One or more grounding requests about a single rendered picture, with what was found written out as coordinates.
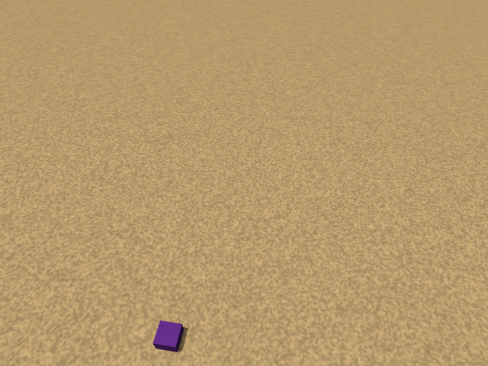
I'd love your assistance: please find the small box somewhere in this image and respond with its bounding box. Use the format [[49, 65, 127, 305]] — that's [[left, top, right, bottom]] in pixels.
[[153, 320, 184, 352]]

